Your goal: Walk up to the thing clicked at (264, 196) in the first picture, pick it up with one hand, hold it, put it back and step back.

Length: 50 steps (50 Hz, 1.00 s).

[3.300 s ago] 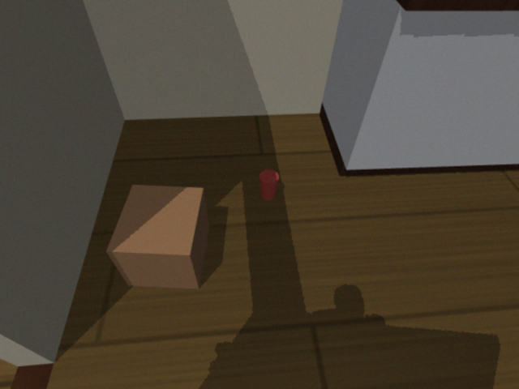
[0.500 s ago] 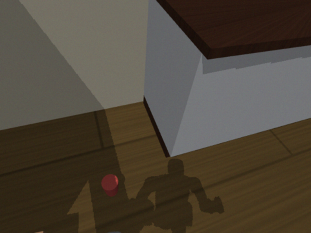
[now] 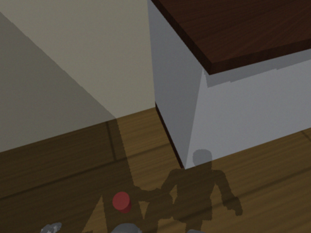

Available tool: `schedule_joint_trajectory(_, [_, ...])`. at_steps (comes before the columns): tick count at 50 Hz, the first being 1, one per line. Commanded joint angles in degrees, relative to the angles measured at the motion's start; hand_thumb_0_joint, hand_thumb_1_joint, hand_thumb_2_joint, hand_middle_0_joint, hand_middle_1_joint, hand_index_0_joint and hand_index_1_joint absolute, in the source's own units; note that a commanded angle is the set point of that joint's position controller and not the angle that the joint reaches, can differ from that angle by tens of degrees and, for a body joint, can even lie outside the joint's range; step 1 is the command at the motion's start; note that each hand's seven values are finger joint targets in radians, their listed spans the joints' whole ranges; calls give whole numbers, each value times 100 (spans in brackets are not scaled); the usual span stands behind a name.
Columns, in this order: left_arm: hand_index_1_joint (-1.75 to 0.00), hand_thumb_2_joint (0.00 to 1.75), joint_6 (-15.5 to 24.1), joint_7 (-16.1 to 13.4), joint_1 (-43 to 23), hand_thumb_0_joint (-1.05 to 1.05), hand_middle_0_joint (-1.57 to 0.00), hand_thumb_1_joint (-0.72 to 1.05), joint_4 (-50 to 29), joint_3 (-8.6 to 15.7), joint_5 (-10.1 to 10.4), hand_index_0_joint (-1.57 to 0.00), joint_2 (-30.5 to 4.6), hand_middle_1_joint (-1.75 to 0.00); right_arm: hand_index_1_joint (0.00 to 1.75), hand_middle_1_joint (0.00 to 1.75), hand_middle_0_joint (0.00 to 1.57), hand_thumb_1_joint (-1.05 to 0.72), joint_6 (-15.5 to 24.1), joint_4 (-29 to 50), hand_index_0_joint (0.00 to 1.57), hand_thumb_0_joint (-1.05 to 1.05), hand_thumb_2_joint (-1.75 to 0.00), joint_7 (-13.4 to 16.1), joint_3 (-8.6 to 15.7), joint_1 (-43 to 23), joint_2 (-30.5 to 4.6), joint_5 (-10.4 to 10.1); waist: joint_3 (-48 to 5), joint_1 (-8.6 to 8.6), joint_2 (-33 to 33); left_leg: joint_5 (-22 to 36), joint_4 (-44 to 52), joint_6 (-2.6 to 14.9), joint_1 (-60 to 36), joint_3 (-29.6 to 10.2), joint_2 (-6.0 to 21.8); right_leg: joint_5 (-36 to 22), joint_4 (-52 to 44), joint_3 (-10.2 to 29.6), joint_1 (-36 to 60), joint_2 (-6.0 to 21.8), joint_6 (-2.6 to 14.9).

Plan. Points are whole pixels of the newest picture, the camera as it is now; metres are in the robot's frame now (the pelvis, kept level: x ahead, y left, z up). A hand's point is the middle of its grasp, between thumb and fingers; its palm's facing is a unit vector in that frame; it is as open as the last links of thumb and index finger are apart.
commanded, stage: walk up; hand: left
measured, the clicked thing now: (123, 203) +0.35 +0.24 -0.69
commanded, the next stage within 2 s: stand in 1.58 s
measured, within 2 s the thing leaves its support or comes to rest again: neither
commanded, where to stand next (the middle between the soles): +0.09 +0.02 m, yaw +0 degrees
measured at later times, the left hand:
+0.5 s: hand out of the picture +0.09 +0.28 -0.16, palm faces +0.01 -0.95 -0.30, open 7.4 cm
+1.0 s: hand out of the picture +0.13 +0.28 -0.14, palm faces +0.01 -0.94 -0.33, open 7.4 cm
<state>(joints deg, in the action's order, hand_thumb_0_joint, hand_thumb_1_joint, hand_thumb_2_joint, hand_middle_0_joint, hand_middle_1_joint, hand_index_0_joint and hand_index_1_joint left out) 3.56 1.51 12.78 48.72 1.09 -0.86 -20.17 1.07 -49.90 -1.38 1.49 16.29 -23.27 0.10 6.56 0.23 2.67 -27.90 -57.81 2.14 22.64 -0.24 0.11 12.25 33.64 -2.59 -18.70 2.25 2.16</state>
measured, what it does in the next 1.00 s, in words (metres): steps on the spot: left foot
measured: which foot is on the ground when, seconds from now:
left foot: up 0.00-0.18, down 0.20-1.00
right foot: down 0.00-1.00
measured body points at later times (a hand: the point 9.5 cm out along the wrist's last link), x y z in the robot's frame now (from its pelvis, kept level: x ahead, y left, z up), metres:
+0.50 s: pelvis +0.04 +0.03 +0.01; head +0.05 +0.05 +0.46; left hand +0.09 +0.33 -0.14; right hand +0.15 -0.27 -0.11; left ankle +0.08 +0.15 -0.73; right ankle +0.07 -0.10 -0.73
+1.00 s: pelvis +0.05 +0.02 +0.02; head +0.06 +0.03 +0.47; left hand +0.13 +0.33 -0.11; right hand +0.16 -0.27 -0.11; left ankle +0.08 +0.15 -0.73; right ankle +0.07 -0.10 -0.73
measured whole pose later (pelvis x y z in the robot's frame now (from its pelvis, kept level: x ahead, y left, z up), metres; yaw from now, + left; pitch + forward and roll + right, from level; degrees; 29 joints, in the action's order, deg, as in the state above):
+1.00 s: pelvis +0.05 +0.02 +0.02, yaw +2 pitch -3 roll +0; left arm 0.6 1.0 4.4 66.5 0.4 -0.6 -19.9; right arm 0.9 -66.4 -0.9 -0.2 3.6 -20.3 0.4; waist 2.6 0.2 0.2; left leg -8.0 -19.4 -0.6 8.9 0.7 1.2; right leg 9.6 19.0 -2.8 -6.8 1.7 -0.9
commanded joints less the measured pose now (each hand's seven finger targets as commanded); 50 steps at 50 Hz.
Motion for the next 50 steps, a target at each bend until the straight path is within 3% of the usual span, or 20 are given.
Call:
schedule_joint_trajectory(1, [-30,90,74,-158,133,0,-20,90,-327,497,-6,-20,-1639,-30,30,30,20,-90,65,98,20,0,-90,65,341,578,-1029,24,-438,34,-1293,512,404,-148,415,-53,207,54,-1635,1246,447,1039,968])
schedule_joint_trajectory(4, [-30,90,38,-161,-16,0,-20,90,-317,451,-35,-20,-1530,-30,30,30,20,-90,83,-29,20,0,-90,70,290,366,-878,45,-500,32,-1356,752,1390,-237,-171,87,271,-544,-1426,846,166,1008,923])
schedule_joint_trajectory(6, [-30,90,-29,-154,-67,0,-20,90,-273,447,-21,-20,-1550,-30,30,30,20,-90,114,-98,20,0,-90,93,293,186,-869,39,-616,86,-1359,977,1808,-263,-511,187,189,-594,-1113,843,118,1032,896])
schedule_joint_trajectory(8, [-30,90,-136,-135,-314,0,-20,90,-239,412,52,-20,-1532,-30,30,30,20,-90,155,-279,20,0,-90,140,315,292,-851,63,-749,-90,-1050,1697,2524,-191,-1312,290,102,-351,-641,811,-353,1071,771])
schedule_joint_trajectory(9, [-30,90,-178,-131,-350,0,-20,90,-225,342,87,-20,-1366,-30,30,30,20,-90,179,-323,20,0,-90,166,336,260,-905,88,-731,-144,-802,1794,2782,-144,-1504,197,91,-211,-452,765,-528,994,602])
schedule_joint_trajectory(10, [-30,90,-212,-126,-379,0,-20,90,-192,266,112,-20,-1210,-30,30,30,20,-90,200,-333,20,0,-90,191,354,219,-1031,131,-717,-194,-445,1833,3171,-57,-1584,-197,352,90,-309,690,-705,859,383])
schedule_joint_trajectory(11, [-30,90,-238,-122,-260,0,-20,90,-178,199,167,-20,-963,-30,30,30,20,-90,239,-257,20,0,-90,213,363,3,-1296,175,-713,-16,384,1679,3734,144,-1314,-1401,1165,581,174,408,-687,381,98])
schedule_joint_trajectory(12, [-30,90,-297,-132,-29,0,-20,90,-2,191,216,-20,-1022,-30,30,30,20,-90,265,-99,20,0,-90,205,345,-553,-1542,110,-588,201,664,753,4218,583,-554,-2227,1752,1236,357,229,-225,-50,-49])
schedule_joint_trajectory(13, [-30,90,-325,-158,18,0,-20,90,266,283,179,-20,-1293,-30,30,30,20,-90,223,-111,20,0,-90,179,351,-921,-1603,61,-370,224,692,226,4242,800,290,-2084,1793,1412,616,334,541,78,-27])
schedule_joint_trajectory(14, [-30,90,-306,-141,19,0,-20,90,362,279,129,-20,-1308,-30,30,30,20,-90,191,-142,20,0,-90,174,280,-1091,-1423,68,-350,280,558,157,4097,641,394,-1706,1526,1354,276,359,769,102,12])
schedule_joint_trajectory(15, [-30,90,-277,-119,-44,0,-20,90,448,267,117,-20,-1276,-30,30,30,20,-90,178,-218,20,0,-90,164,206,-1029,-1264,58,-396,263,542,317,3958,369,145,-1250,1192,1011,-257,399,747,127,37])
schedule_joint_trajectory(16, [-30,90,-237,-114,-69,0,-20,90,536,264,113,-20,-1286,-30,30,30,20,-90,175,-260,20,0,-90,158,161,-1054,-1162,48,-442,228,646,598,3844,174,-26,-1033,997,535,-479,441,766,192,28])
schedule_joint_trajectory(18, [-30,90,-193,-127,-159,0,-20,90,665,240,121,-20,-1313,-30,30,30,20,-90,180,-386,20,0,-90,133,111,-997,-1055,3,-703,179,602,1087,3639,38,-332,-917,889,151,-742,576,931,274,43])
schedule_joint_trajectory(21, [-30,90,-173,-121,-536,0,-20,90,761,163,103,-20,-1310,-30,30,30,20,-90,158,-523,20,0,-90,130,77,-1032,-1046,-11,-783,19,404,912,3833,19,-637,-857,809,279,-976,640,780,363,21])
schedule_joint_trajectory(22, [-30,90,-183,-110,-558,0,-20,90,839,146,121,-20,-1276,-30,30,30,20,-90,153,-584,20,0,-90,137,76,-1119,-1055,-13,-652,46,395,830,3924,-4,-705,-882,827,389,-1059,622,668,341,-3])
schedule_joint_trajectory(25, [-30,90,-170,-106,-567,0,-20,90,1033,121,135,-20,-1234,-30,30,30,20,-90,172,-688,20,0,-90,142,42,-1318,-1067,-21,-639,86,236,1383,3924,14,-840,-857,857,20,-1265,564,807,388,-41])
schedule_joint_trajectory(28, [-30,90,-130,-110,-684,0,-20,90,1161,119,128,-20,-1266,-30,30,30,20,-90,181,-830,20,0,-90,149,26,-1300,-995,-54,-876,29,-175,2286,3746,-28,-1317,-623,774,-594,-1442,659,912,515,-59])
schedule_joint_trajectory(31, [-30,90,-115,-126,-773,0,-20,90,1286,118,120,-20,-1226,-30,30,30,20,-90,161,-925,20,0,-90,148,48,-1379,-971,-73,-1040,-17,-350,2721,3656,-33,-1607,-522,757,-1004,-1546,617,1012,575,-92])
schedule_joint_trajectory(47, [-30,90,-171,-151,-1053,0,-20,90,1453,168,57,-20,-1189,-30,30,30,20,-90,96,-1270,20,0,-90,140,33,-1618,-881,-3,-874,20,-294,2392,4119,-106,-1542,-466,752,-548,-1889,557,1220,579,-159])
schedule_joint_trajectory(50, [-30,90,-188,-146,-1097,0,-20,90,1450,170,54,-20,-1195,-30,30,30,20,-90,93,-1293,20,0,-90,141,27,-1604,-880,16,-768,7,-216,2086,4241,-128,-1380,-485,719,-429,-1919,571,1231,567,-170])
